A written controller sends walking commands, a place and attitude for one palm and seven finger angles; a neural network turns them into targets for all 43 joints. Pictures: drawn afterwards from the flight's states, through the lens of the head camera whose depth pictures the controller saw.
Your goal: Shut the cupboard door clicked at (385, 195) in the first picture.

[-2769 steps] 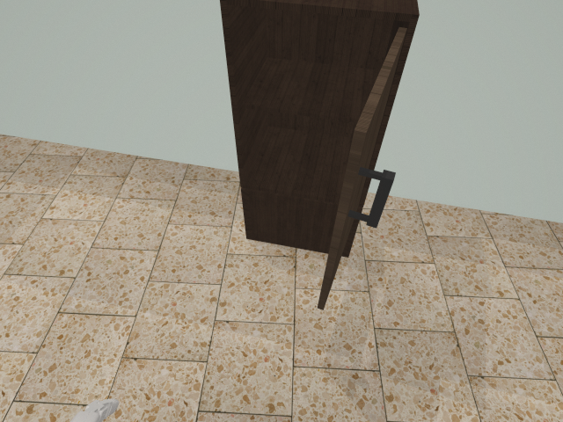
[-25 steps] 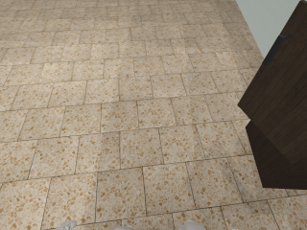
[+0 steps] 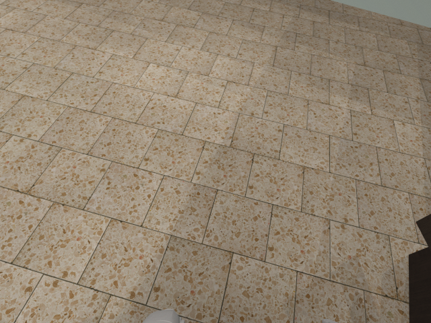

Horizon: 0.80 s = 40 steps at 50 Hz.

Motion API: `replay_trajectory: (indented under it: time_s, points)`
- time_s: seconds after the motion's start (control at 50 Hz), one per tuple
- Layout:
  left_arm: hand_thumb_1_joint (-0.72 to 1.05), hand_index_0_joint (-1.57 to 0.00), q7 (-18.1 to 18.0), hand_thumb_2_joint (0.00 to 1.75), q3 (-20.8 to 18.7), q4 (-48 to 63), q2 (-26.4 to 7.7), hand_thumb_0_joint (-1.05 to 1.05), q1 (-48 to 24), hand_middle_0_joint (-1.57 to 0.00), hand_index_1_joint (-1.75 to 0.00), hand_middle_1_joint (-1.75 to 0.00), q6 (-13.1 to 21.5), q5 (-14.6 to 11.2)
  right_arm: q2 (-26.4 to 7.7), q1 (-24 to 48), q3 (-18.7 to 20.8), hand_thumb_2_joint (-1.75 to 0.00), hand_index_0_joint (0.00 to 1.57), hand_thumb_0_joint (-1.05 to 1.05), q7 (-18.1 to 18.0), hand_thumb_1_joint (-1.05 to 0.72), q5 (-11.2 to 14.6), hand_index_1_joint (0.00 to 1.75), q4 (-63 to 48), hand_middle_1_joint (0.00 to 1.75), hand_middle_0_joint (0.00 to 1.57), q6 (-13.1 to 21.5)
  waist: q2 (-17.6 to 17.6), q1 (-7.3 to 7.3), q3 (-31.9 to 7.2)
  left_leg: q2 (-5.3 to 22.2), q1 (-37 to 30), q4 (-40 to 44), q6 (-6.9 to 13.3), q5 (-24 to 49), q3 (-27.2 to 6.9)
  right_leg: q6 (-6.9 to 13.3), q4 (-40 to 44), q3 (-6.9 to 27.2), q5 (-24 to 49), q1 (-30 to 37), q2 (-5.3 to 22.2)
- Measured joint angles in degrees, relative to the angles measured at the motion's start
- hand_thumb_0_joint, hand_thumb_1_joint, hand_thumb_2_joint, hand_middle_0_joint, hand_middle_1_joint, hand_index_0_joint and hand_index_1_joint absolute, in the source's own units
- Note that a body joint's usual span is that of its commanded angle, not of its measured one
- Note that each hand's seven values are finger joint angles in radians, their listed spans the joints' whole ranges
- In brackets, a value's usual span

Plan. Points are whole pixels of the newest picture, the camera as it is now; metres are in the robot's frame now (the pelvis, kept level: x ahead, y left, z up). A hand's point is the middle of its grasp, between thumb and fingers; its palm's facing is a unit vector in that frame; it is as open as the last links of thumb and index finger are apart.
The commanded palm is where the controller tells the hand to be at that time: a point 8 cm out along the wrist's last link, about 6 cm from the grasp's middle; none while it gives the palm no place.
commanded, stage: walk to a spot facing it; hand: left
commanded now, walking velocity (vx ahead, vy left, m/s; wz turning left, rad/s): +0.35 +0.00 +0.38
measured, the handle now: out of the picture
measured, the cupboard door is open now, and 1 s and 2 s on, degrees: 27 27 27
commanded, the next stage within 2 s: turn to face it in 0.28 s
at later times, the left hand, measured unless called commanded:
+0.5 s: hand (151, 236) +0.30 +0.16 -0.14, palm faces +0.13 -0.97 -0.21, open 7.4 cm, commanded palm none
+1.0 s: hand (139, 218) +0.34 +0.20 -0.15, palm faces -0.02 -0.98 -0.18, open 7.4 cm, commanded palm none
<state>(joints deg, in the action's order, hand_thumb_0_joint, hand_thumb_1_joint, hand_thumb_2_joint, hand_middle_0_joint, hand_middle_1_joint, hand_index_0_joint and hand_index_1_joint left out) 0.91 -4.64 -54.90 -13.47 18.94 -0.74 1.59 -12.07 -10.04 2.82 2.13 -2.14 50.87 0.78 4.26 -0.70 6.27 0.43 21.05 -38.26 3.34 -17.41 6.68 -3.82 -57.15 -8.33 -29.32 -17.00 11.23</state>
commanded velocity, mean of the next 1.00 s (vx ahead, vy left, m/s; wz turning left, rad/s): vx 0.10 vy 0.00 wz -0.28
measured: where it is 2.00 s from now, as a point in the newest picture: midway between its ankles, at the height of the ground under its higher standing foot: (207, 285)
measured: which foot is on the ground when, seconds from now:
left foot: down 0.00-0.42, up 0.44-0.80, down 0.82-1.00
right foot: up 0.00-0.40, down 0.42-0.82, up 0.84-1.00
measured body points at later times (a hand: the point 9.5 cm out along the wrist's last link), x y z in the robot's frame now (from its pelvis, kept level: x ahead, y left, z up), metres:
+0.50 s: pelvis +0.20 -0.03 +0.00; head +0.25 -0.04 +0.45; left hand +0.29 +0.21 -0.12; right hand +0.19 -0.26 -0.16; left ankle +0.05 +0.08 -0.66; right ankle +0.29 -0.12 -0.72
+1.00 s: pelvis +0.28 +0.01 +0.02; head +0.31 +0.03 +0.47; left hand +0.34 +0.25 -0.14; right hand +0.36 -0.23 -0.11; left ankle +0.29 +0.10 -0.72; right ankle +0.25 -0.13 -0.64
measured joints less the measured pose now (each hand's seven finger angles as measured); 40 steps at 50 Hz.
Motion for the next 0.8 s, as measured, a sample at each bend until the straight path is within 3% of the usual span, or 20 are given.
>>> replay_trajectory:
  time_s: [0.04, 0.12, 0.22, 0.36, 0.42, 0.5, 0.54, 0.68, 0.8]
  points:
    - [0.90, -0.20, 0.0, 0.90, -0.2, -0.6, -0.6, 0.01, -1.3, -0.20, -0.30, -0.30, -0.8, 0.1, 0.7, -0.7, -0.6, -0.89, 0.20, 0.01, -1.0, -0.91, 0.1, 0.30, -0.2, 0.30, 0.19, 0.9, -0.2, 0.51, -0.1, -0.5, -2.4, 2.1, 0.1, -1.2, -0.6, 0.7, -8.0, 2.6, 2.9, -5.7, -1.7]
    - [0.91, -0.19, 0.4, 0.90, -0.3, 0.8, -0.8, 0.01, -4.9, -0.20, -0.30, -0.29, -0.3, 0.1, 1.7, -3.2, -1.3, -0.89, 0.20, 0.00, -2.4, -0.90, 0.4, 0.30, 1.4, 0.30, 0.20, 1.8, -1.0, 0.85, -0.3, -1.9, -8.6, 9.8, 0.2, 0.8, -1.9, 0.5, -8.6, 5.0, 11.4, -13.4, -3.1]
    - [0.91, -0.19, 0.5, 0.90, 0.4, 2.9, 0.2, 0.01, -9.0, -0.19, -0.30, -0.29, 0.4, 0.0, 3.1, -7.4, -1.7, -0.89, 0.20, 0.00, -2.7, -0.90, 0.7, 0.30, 5.0, 0.30, 0.20, 1.9, -2.2, 1.45, -1.4, -3.0, -15.7, 16.9, 0.3, 1.4, -4.1, 0.1, 0.1, 6.0, 18.1, -17.4, -3.9]
    - [0.91, -0.19, 0.8, 0.90, 1.2, 4.4, 2.1, 0.01, -12.4, -0.19, -0.30, -0.29, 0.7, -0.4, 3.9, -11.4, -1.4, -0.89, 0.20, 0.01, -2.7, -0.90, 0.3, 0.30, 8.9, 0.30, 0.20, 1.2, -3.2, 3.20, -1.9, -3.2, -22.2, 17.8, -1.4, -3.6, -6.3, 1.7, 16.9, 5.7, 21.3, -13.3, -5.8]
    - [0.90, -0.19, 0.8, 0.90, 1.7, 5.3, 2.7, 0.01, -12.1, -0.20, -0.30, -0.30, 2.2, -0.2, 3.4, -12.9, -1.0, -0.89, 0.20, 0.01, -2.6, -0.90, 0.6, 0.30, 10.1, 0.30, 0.20, 0.7, -4.2, 3.34, -2.2, -2.3, -21.2, 10.1, -2.4, -9.5, -7.5, 3.5, 22.6, 4.6, 19.3, -7.6, -7.5]
    - [0.90, -0.20, -0.5, 0.90, 2.4, 3.9, 4.8, 0.00, -11.2, -0.20, -0.30, -0.30, 3.8, -0.3, 1.7, -9.5, -0.3, -0.89, 0.20, 0.01, -3.2, -0.90, 1.4, 0.30, 10.6, 0.30, 0.20, -0.3, -6.5, 2.22, 0.3, -2.1, -8.4, -20.4, -1.5, -12.9, -8.6, 6.1, 21.1, 2.6, 16.2, -5.2, -9.1]
    - [0.90, -0.20, -1.3, 0.90, 2.5, 2.5, 5.4, 0.00, -9.4, -0.20, -0.30, -0.30, 3.4, -0.4, 1.1, -7.2, -0.2, -0.89, 0.20, 0.01, -3.4, -0.91, 1.3, 0.30, 9.9, 0.30, 0.20, -0.4, -6.3, 1.65, 0.6, -1.3, -3.1, -25.6, -2.3, -10.7, -7.0, 6.4, 24.5, 2.7, 17.3, -2.7, -9.7]
    - [0.94, -0.20, -2.1, 0.90, 1.0, -2.1, 4.1, 0.00, -3.4, -0.20, -0.30, -0.30, 1.6, -0.3, 1.5, 0.6, -0.3, -0.89, 0.19, 0.01, -3.3, -0.91, 0.9, 0.30, 5.1, 0.30, 0.19, -1.5, -4.5, -0.24, -1.0, 1.8, 3.9, -11.9, -5.1, -4.6, -5.0, 6.6, 32.3, 5.4, 19.6, 1.1, -12.2]
    - [0.92, -0.20, -1.4, 0.90, 0.4, -3.5, 4.0, 0.00, -0.7, -0.20, -0.30, -0.30, -0.7, -0.5, 2.5, 4.1, -0.9, -0.89, 0.19, 0.00, -3.5, -0.91, 1.3, 0.30, 2.5, 0.30, 0.19, -1.1, -4.1, -1.70, -2.4, 1.0, -1.9, 4.2, -5.6, 1.3, -5.3, 5.1, 28.8, 9.3, 16.9, 0.6, -14.2]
